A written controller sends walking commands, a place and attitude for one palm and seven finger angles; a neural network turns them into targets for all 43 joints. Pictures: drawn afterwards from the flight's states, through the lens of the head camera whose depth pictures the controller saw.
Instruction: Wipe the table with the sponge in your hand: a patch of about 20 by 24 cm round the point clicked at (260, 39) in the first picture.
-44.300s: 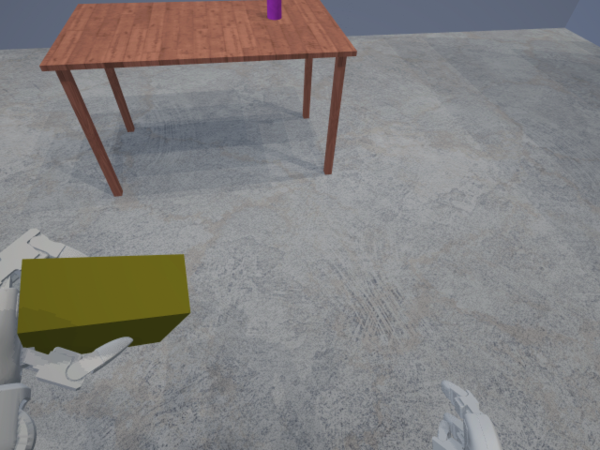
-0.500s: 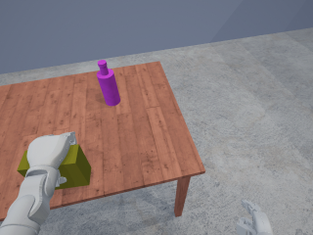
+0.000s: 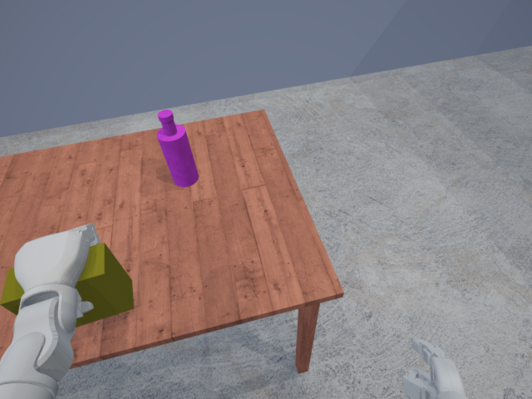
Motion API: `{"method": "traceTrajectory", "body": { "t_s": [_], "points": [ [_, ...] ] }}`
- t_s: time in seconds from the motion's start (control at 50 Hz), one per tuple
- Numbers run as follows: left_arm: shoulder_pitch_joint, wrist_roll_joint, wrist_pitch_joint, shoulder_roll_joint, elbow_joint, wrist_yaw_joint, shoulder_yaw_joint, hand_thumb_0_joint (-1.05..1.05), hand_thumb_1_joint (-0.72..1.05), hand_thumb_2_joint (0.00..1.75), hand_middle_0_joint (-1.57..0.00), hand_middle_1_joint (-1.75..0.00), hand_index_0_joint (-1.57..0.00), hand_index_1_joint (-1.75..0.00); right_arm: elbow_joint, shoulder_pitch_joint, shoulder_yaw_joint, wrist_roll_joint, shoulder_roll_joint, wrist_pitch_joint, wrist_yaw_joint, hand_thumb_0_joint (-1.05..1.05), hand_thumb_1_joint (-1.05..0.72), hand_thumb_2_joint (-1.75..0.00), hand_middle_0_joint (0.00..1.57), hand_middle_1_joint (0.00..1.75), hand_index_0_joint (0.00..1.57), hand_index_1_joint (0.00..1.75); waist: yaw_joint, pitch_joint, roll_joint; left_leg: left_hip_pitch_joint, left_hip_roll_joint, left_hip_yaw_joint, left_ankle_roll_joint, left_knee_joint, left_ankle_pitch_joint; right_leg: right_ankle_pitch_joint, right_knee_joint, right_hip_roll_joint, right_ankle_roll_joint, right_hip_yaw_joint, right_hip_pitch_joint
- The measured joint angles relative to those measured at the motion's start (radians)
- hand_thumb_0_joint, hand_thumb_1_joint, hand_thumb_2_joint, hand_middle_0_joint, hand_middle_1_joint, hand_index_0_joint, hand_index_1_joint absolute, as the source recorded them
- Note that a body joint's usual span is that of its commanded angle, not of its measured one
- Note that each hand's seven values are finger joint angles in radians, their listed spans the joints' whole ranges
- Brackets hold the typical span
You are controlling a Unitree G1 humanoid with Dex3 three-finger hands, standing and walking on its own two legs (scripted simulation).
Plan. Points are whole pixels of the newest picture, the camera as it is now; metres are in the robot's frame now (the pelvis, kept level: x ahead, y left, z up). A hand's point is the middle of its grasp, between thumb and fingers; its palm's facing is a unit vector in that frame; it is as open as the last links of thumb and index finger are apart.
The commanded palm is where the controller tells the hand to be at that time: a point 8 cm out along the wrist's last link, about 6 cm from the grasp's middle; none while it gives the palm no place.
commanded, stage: move the sponge above the wiping area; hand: left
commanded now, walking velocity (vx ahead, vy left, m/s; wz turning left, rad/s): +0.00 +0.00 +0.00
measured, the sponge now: (82, 296) +0.26 +0.35 -0.02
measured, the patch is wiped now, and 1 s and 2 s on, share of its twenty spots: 0.00 0.00 0.00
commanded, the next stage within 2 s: lower the sponge onto the table in 1.52 s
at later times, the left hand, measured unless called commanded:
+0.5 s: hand (71, 293) +0.24 +0.35 +0.02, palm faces -0.12 -0.06 -0.99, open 10.0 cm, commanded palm +0.24 +0.32 +0.08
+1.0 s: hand (93, 303) +0.24 +0.32 +0.00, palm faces -0.23 -0.10 -0.97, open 10.0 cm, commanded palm +0.25 +0.31 +0.08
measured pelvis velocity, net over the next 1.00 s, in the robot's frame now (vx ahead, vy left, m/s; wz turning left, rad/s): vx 0.00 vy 0.00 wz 0.02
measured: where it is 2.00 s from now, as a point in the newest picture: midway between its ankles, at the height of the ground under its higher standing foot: outside the picture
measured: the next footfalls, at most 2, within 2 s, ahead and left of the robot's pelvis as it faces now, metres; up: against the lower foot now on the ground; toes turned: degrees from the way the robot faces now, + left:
none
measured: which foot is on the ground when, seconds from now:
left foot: down 0.00-1.00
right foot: down 0.00-1.00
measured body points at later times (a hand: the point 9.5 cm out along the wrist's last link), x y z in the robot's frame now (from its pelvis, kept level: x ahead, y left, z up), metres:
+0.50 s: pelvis -0.01 +0.01 +0.00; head +0.01 -0.01 +0.45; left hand +0.25 +0.34 +0.07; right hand +0.20 -0.22 -0.11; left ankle +0.03 +0.11 -0.73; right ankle -0.03 -0.11 -0.73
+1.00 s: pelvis +0.00 +0.00 +0.00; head +0.02 -0.02 +0.45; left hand +0.25 +0.32 +0.05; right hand +0.19 -0.24 -0.11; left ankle +0.03 +0.11 -0.73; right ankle -0.03 -0.11 -0.73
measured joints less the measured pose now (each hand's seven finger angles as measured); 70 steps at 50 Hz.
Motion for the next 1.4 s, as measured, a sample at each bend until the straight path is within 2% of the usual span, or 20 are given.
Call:
{"method": "traceTrajectory", "body": {
  "t_s": [0.06, 0.1, 0.18, 0.24, 0.28, 0.32, 0.38, 0.46, 0.5, 0.58, 0.68, 0.72, 0.8, 0.9, 1.0, 1.1, 1.2, 1.3, 1.36, 1.4],
  "points": [
    [-0.026, -0.026, 0.092, 0.015, 0.065, -0.069, -0.026, 0.0, -0.51, 1.04, -0.75, -1.37, -0.76, -1.37, -0.014, 0.002, 0.017, 0.018, -0.002, 0.009, 0.001, 0.01, -0.9, -0.9, 0.2, 0.3, 0.2, 0.3, -0.011, 0.002, 0.0, 0.011, -0.006, -0.007, 0.002, -0.018, 0.011, 0.007, -0.017, -0.005, 0.002, -0.008, 0.014],
    [-0.023, -0.03, 0.099, 0.015, 0.077, -0.126, -0.056, 0.0, -0.51, 1.04, -0.75, -1.37, -0.76, -1.37, -0.028, 0.009, 0.021, 0.018, -0.006, 0.003, 0.001, 0.01, -0.9, -0.9, 0.2, 0.3, 0.2, 0.3, -0.015, 0.007, 0.001, 0.012, -0.01, -0.014, 0.005, -0.021, 0.015, 0.01, -0.025, -0.007, 0.003, -0.015, 0.02],
    [0.03, -0.016, -0.021, -0.008, 0.008, -0.183, -0.084, 0.0, -0.51, 1.04, -0.75, -1.37, -0.76, -1.37, -0.04, 0.02, 0.013, -0.005, -0.008, -0.021, -0.005, 0.01, -0.9, -0.9, 0.2, 0.3, 0.2, 0.3, -0.005, 0.025, -0.003, 0.012, -0.009, -0.016, 0.01, -0.01, 0.009, 0.013, -0.03, -0.006, 0.006, -0.016, 0.028],
    [0.068, 0.031, -0.139, -0.013, -0.08, -0.14, -0.075, 0.0, -0.51, 1.04, -0.75, -1.37, -0.76, -1.37, -0.035, 0.023, 0.003, -0.032, -0.002, -0.033, -0.011, 0.01, -0.9, -0.9, 0.2, 0.3, 0.2, 0.3, 0.012, 0.03, -0.008, 0.007, -0.006, -0.007, 0.011, 0.005, 0.0, 0.01, -0.019, -0.004, 0.008, -0.008, 0.021],
    [0.077, 0.057, -0.175, -0.013, -0.117, -0.082, -0.063, 0.0, -0.51, 1.04, -0.75, -1.36, -0.76, -1.36, -0.029, 0.019, -0.004, -0.041, 0.003, -0.033, -0.01, 0.01, -0.9, -0.9, 0.2, 0.3, 0.2, 0.3, 0.017, 0.028, -0.007, -0.002, -0.004, -0.003, 0.012, 0.017, -0.005, 0.006, -0.007, -0.003, 0.008, -0.003, 0.011],
    [0.066, 0.061, -0.162, -0.014, -0.12, -0.026, -0.043, 0.0, -0.51, 1.04, -0.76, -1.36, -0.77, -1.36, -0.022, 0.01, -0.006, -0.037, 0.007, -0.026, -0.004, 0.01, -0.9, -0.9, 0.2, 0.3, 0.2, 0.3, 0.019, 0.022, -0.004, -0.011, -0.003, 0.001, 0.012, 0.024, -0.007, 0.004, 0.003, -0.003, 0.009, 0.001, -0.001],
    [0.016, 0.029, -0.058, -0.016, -0.064, 0.014, -0.022, 0.0, -0.51, 1.04, -0.75, -1.37, -0.77, -1.37, -0.008, -0.001, -0.001, -0.015, 0.013, -0.01, 0.002, 0.01, -0.9, -0.9, 0.2, 0.3, 0.2, 0.3, 0.016, 0.01, -0.003, -0.016, -0.007, 0.004, 0.012, 0.017, 0.0, 0.006, 0.007, -0.008, 0.013, 0.003, -0.011],
    [-0.037, -0.01, 0.098, -0.013, 0.03, -0.039, -0.046, 0.0, -0.51, 1.04, -0.75, -1.37, -0.76, -1.37, -0.015, -0.003, 0.019, 0.012, 0.013, 0.005, 0.004, 0.01, -0.9, -0.9, 0.2, 0.3, 0.2, 0.3, 0.002, 0.007, -0.001, -0.008, -0.015, -0.004, 0.014, -0.008, 0.019, 0.017, -0.011, -0.014, 0.014, -0.005, -0.003],
    [-0.043, -0.014, 0.12, -0.014, 0.052, -0.092, -0.085, 0.0, -0.51, 1.04, -0.75, -1.37, -0.76, -1.37, -0.027, 0.006, 0.026, 0.015, 0.01, 0.001, 0.002, 0.01, -0.9, -0.9, 0.2, 0.3, 0.2, 0.3, -0.004, 0.009, 0.001, -0.007, -0.019, -0.012, 0.016, -0.012, 0.024, 0.019, -0.017, -0.017, 0.015, -0.014, 0.002],
    [-0.03, 0.003, 0.028, -0.033, 0.03, -0.158, -0.133, 0.0, -0.51, 1.04, -0.75, -1.37, -0.76, -1.37, -0.037, 0.018, 0.025, 0.001, 0.007, -0.02, -0.007, 0.01, -0.9, -0.9, 0.2, 0.3, 0.2, 0.3, -0.002, 0.025, -0.003, -0.008, -0.021, -0.02, 0.019, 0.001, 0.019, 0.016, -0.013, -0.017, 0.015, -0.022, 0.009],
    [-0.026, 0.064, -0.122, -0.027, -0.048, -0.085, -0.116, 0.0, -0.51, 1.04, -0.76, -1.37, -0.77, -1.37, -0.026, 0.02, 0.011, -0.026, 0.014, -0.032, -0.016, 0.01, -0.9, -0.9, 0.2, 0.3, 0.2, 0.3, 0.01, 0.03, -0.007, -0.016, -0.014, -0.013, 0.014, 0.023, 0.006, 0.008, 0.007, -0.011, 0.01, -0.014, -0.003],
    [-0.046, 0.067, -0.115, -0.027, -0.041, -0.04, -0.095, 0.0, -0.51, 1.04, -0.76, -1.37, -0.77, -1.37, -0.017, 0.014, 0.009, -0.024, 0.017, -0.024, -0.011, 0.01, -0.9, -0.9, 0.2, 0.3, 0.2, 0.3, 0.01, 0.025, -0.005, -0.021, -0.011, -0.009, 0.012, 0.024, 0.005, 0.006, 0.014, -0.01, 0.009, -0.01, -0.011],
    [-0.084, 0.027, 0.013, -0.03, 0.017, -0.006, -0.06, 0.0, -0.51, 1.04, -0.76, -1.37, -0.77, -1.37, -0.008, 0.009, 0.017, -0.004, 0.018, 0.001, 0.002, 0.01, -0.9, -0.9, 0.2, 0.3, 0.2, 0.3, 0.001, 0.009, 0.0, -0.015, -0.008, 0.0, 0.008, 0.001, 0.015, 0.014, 0.002, -0.008, 0.01, 0.0, -0.014],
    [-0.053, -0.011, 0.13, -0.016, 0.077, -0.101, -0.079, 0.0, -0.51, 1.04, -0.75, -1.37, -0.76, -1.37, -0.029, 0.025, 0.033, 0.016, 0.001, 0.023, 0.009, 0.01, -0.9, -0.9, 0.2, 0.3, 0.2, 0.3, -0.021, 0.002, 0.006, 0.007, -0.01, -0.005, 0.007, -0.029, 0.025, 0.019, -0.024, -0.009, 0.006, -0.005, 0.009],
    [0.005, -0.001, 0.009, -0.017, 0.037, -0.169, -0.095, 0.0, -0.51, 1.04, -0.75, -1.37, -0.76, -1.37, -0.036, 0.043, 0.019, -0.001, -0.015, -0.006, -0.01, 0.01, -0.9, -0.9, 0.2, 0.3, 0.2, 0.3, -0.01, 0.027, -0.003, 0.013, -0.008, -0.02, 0.006, -0.013, 0.013, 0.012, -0.025, -0.004, 0.002, -0.019, 0.026],
    [-0.013, 0.057, -0.142, -0.003, -0.02, -0.088, -0.071, 0.0, -0.51, 1.04, -0.76, -1.37, -0.77, -1.37, -0.013, 0.03, -0.007, -0.027, -0.017, -0.029, -0.026, 0.01, -0.9, -0.9, 0.2, 0.3, 0.2, 0.3, 0.015, 0.042, -0.005, -0.004, -0.001, -0.022, 0.001, 0.016, -0.001, 0.002, -0.004, 0.003, -0.004, -0.02, 0.012],
    [-0.071, 0.029, -0.068, -0.005, 0.031, -0.025, -0.03, 0.0, -0.51, 1.04, -0.76, -1.37, -0.77, -1.37, 0.001, 0.005, -0.006, -0.006, -0.005, -0.013, -0.016, 0.01, -0.91, -0.9, 0.2, 0.3, 0.2, 0.3, 0.004, 0.019, 0.0, -0.017, 0.0, -0.011, -0.002, 0.005, 0.003, 0.003, 0.001, 0.002, -0.003, -0.009, -0.012],
    [-0.056, -0.009, 0.058, 0.003, 0.087, -0.086, -0.031, 0.0, -0.51, 1.05, -0.75, -1.37, -0.76, -1.37, -0.02, 0.012, 0.017, 0.013, -0.001, 0.012, 0.002, 0.01, -0.9, -0.9, 0.2, 0.3, 0.2, 0.3, -0.022, -0.001, -0.002, 0.001, -0.002, -0.002, 0.0, -0.023, 0.01, 0.008, -0.021, -0.001, 0.0, -0.001, 0.001],
    [-0.012, -0.014, 0.054, 0.002, 0.073, -0.142, -0.05, 0.0, -0.51, 1.05, -0.75, -1.37, -0.76, -1.37, -0.038, 0.026, 0.019, 0.011, -0.008, 0.012, 0.004, 0.01, -0.9, -0.9, 0.2, 0.3, 0.2, 0.3, -0.027, 0.003, -0.004, 0.01, -0.003, -0.005, 0.002, -0.022, 0.004, 0.006, -0.028, -0.002, 0.001, -0.003, 0.015],
    [0.021, -0.011, 0.009, -0.007, 0.04, -0.16, -0.058, 0.0, -0.51, 1.05, -0.75, -1.37, -0.76, -1.37, -0.042, 0.034, 0.012, 0.002, -0.013, 0.002, 0.002, 0.01, -0.9, -0.9, 0.2, 0.3, 0.2, 0.3, -0.022, 0.012, -0.007, 0.013, -0.004, -0.008, 0.004, -0.015, -0.001, 0.004, -0.03, -0.002, 0.002, -0.006, 0.023]
  ]
}}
